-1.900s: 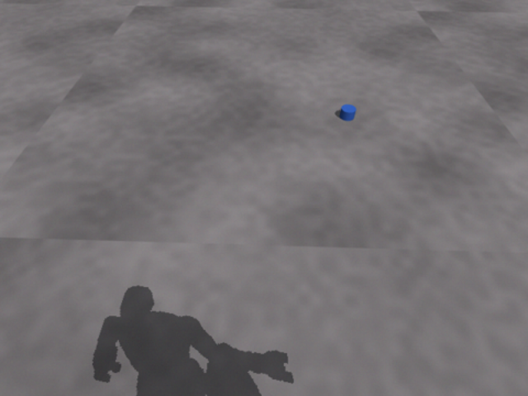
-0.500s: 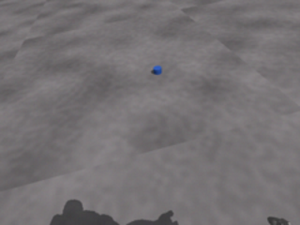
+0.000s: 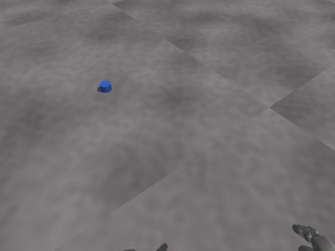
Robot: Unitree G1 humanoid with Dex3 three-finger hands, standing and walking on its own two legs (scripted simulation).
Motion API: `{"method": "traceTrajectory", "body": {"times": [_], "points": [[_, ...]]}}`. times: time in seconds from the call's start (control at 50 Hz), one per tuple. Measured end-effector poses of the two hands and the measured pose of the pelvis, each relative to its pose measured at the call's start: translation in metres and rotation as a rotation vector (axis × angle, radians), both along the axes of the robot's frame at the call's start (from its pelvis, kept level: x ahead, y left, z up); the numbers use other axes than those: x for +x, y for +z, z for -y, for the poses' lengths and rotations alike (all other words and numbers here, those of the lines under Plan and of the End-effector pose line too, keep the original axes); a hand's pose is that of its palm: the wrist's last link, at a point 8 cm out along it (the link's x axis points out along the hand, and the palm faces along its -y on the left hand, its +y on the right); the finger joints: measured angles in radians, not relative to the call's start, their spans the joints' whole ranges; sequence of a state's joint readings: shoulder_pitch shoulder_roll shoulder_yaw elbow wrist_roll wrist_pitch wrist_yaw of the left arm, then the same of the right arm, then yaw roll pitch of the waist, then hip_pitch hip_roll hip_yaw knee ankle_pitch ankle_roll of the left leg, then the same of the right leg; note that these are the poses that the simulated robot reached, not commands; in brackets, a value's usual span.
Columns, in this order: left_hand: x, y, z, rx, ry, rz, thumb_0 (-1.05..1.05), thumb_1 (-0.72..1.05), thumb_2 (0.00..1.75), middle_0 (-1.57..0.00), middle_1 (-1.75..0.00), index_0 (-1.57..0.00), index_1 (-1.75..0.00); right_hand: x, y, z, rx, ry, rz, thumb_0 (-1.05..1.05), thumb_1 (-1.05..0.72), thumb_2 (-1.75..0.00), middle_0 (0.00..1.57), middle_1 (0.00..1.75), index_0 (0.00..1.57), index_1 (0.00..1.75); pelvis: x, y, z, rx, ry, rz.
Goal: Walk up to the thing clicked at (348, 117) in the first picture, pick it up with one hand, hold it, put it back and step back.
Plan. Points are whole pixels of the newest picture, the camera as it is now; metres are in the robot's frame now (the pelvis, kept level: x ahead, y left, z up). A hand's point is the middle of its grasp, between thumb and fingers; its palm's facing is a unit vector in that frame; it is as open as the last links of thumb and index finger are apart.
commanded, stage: walk up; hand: left
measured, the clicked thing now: (105, 86) +1.57 +0.49 -0.71
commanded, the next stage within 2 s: none
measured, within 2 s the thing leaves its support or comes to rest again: neither
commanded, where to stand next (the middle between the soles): +1.12 +0.74 m, yaw -65 degrees
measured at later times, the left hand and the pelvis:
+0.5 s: hand (69, 138) +0.50 +0.32 -0.09, palm faces -0.28 -0.80 -0.53, open 7.3 cm; pelvis +0.26 +0.09 +0.00, yaw -17 degrees
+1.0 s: hand (49, 98) +0.74 +0.47 -0.12, palm faces -0.53 -0.64 -0.56, open 7.4 cm; pelvis +0.51 +0.24 +0.01, yaw -33 degrees
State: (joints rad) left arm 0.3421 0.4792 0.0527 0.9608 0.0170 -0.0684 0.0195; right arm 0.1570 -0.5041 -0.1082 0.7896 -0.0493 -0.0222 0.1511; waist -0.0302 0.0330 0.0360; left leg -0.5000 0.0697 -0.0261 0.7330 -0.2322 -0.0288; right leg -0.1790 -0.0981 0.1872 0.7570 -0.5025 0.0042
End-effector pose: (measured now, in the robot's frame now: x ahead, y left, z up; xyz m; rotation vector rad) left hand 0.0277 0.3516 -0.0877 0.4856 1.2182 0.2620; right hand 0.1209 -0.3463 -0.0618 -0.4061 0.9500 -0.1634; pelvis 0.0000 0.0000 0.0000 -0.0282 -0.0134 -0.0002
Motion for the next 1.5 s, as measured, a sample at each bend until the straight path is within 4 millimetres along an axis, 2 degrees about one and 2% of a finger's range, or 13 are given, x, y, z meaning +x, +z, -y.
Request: {"method": "traceTrajectory", "body": {"times": [0.12, 0.22, 0.32, 0.42, 0.58, 0.66, 0.76, 0.86, 1.0, 1.12, 1.22, 1.36, 1.5], "points": [[0.154, 0.019, -0.028, -0.015, -0.166, 0.111, 0.01, 0.91, 0.9, -0.2, -0.3, -0.21, -0.3, -0.053, 0.007, -0.039, 0.007, -0.227, -0.16, 0.01, -0.91, -0.9, 0.2, 0.29, 0.2, 0.3, 0.049, 0.021, -0.035, 0.013, -0.082, -0.011], [0.257, 0.045, -0.031, -0.031, -0.289, 0.128, 0.01, 0.91, 0.9, -0.2, -0.3, -0.21, -0.3, -0.069, 0.009, -0.071, 0.042, -0.352, -0.223, 0.01, -0.91, -0.9, 0.2, 0.29, 0.2, 0.3, 0.103, 0.035, -0.059, 0.027, -0.152, -0.017], [0.357, 0.057, -0.021, -0.024, -0.389, 0.157, 0.01, 0.91, 0.9, -0.2, -0.3, -0.21, -0.3, -0.056, -0.01, -0.098, 0.083, -0.444, -0.27, 0.01, -0.9, -0.9, 0.2, 0.3, 0.2, 0.3, 0.163, 0.03, -0.078, 0.04, -0.216, -0.014], [0.448, 0.049, -0.002, -0.019, -0.456, 0.248, 0.01, 0.91, 0.9, -0.2, -0.3, -0.21, -0.3, -0.004, -0.043, -0.118, 0.125, -0.479, -0.278, 0.01, -0.9, -0.9, 0.2, 0.3, 0.2, 0.3, 0.225, 0.008, -0.08, 0.025, -0.27, -0.006], [0.485, 0.038, -0.027, -0.006, -0.421, 0.227, 0.0, 0.91, 0.9, -0.21, -0.3, -0.21, -0.3, 0.164, -0.038, -0.133, 0.128, -0.363, -0.079, 0.01, -0.91, -0.89, 0.21, 0.3, 0.2, 0.3, 0.305, 0.009, -0.107, -0.024, -0.342, 0.012], [0.504, 0.031, -0.062, 0.014, -0.456, 0.134, 0.01, 0.9, 0.9, -0.21, -0.3, -0.21, -0.3, 0.237, -0.021, -0.137, 0.096, -0.343, 0.052, 0.01, -0.91, -0.89, 0.21, 0.3, 0.2, 0.3, 0.348, 0.006, -0.135, -0.018, -0.393, 0.008], [0.559, 0.012, -0.126, 0.059, -0.477, 0.067, 0.01, 0.9, 0.89, -0.21, -0.3, -0.22, -0.3, 0.295, -0.013, -0.159, 0.028, -0.383, 0.085, 0.0, -0.91, -0.9, 0.2, 0.3, 0.2, 0.3, 0.413, -0.01, -0.179, -0.013, -0.451, -0.011], [0.638, -0.005, -0.168, 0.119, -0.491, 0.024, 0.01, 0.9, 0.9, -0.21, -0.3, -0.21, -0.3, 0.301, -0.017, -0.206, -0.006, -0.495, 0.035, 0.0, -0.91, -0.9, 0.2, 0.29, 0.2, 0.3, 0.461, -0.016, -0.215, 0.013, -0.508, -0.01], [0.73, 0.019, -0.153, 0.075, -0.616, 0.025, 0.01, 0.91, 0.9, -0.2, -0.3, -0.21, -0.3, 0.268, -0.018, -0.283, 0.073, -0.681, -0.14, 0.0, -0.91, -0.89, 0.21, 0.3, 0.2, 0.3, 0.515, 0.013, -0.241, 0.037, -0.576, -0.006], [0.796, 0.031, -0.139, 0.08, -0.713, 0.096, 0.01, 0.9, 0.9, -0.21, -0.3, -0.21, -0.3, 0.263, -0.047, -0.324, 0.136, -0.786, -0.207, 0.01, -0.9, -0.9, 0.21, 0.3, 0.2, 0.3, 0.559, 0.004, -0.256, 0.038, -0.626, 0.004], [0.833, 0.033, -0.16, 0.105, -0.693, 0.191, 0.0, 0.9, 0.9, -0.21, -0.3, -0.21, -0.3, 0.305, -0.067, -0.342, 0.158, -0.764, -0.218, 0.01, -0.91, -0.9, 0.2, 0.3, 0.2, 0.3, 0.585, -0.008, -0.278, -0.025, -0.646, 0.014], [0.881, 0.036, -0.203, 0.109, -0.741, 0.18, 0.01, 0.9, 0.9, -0.21, -0.3, -0.21, -0.3, 0.377, -0.058, -0.358, 0.137, -0.741, -0.104, 0.01, -0.91, -0.89, 0.21, 0.3, 0.2, 0.3, 0.634, -0.008, -0.323, -0.014, -0.691, 0.016], [0.971, 0.009, -0.267, 0.142, -0.784, 0.161, 0.01, 0.9, 0.9, -0.21, -0.3, -0.22, -0.3, 0.422, -0.05, -0.4, 0.011, -0.783, -0.075, 0.0, -0.91, -0.9, 0.2, 0.3, 0.2, 0.3, 0.7, -0.031, -0.388, 0.025, -0.749, 0.007]]}}
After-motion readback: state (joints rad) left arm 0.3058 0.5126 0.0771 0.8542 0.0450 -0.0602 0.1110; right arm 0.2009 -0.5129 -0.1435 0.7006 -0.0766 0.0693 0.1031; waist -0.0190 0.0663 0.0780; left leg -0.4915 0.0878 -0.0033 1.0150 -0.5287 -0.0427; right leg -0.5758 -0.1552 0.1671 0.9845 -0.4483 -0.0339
